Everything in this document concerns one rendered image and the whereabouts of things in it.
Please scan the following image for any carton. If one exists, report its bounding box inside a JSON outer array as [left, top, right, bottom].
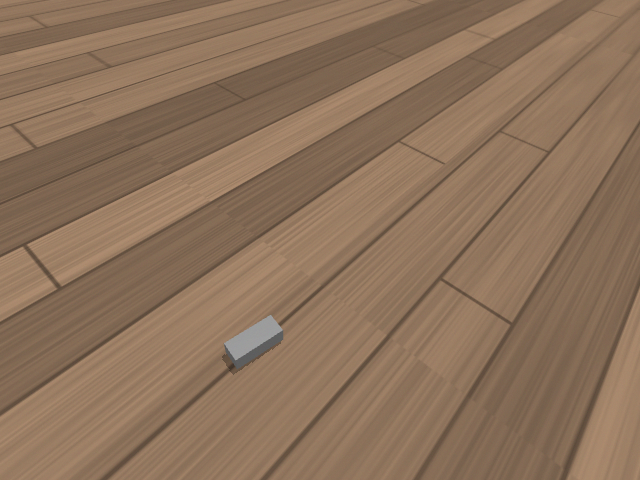
[[224, 315, 283, 369]]

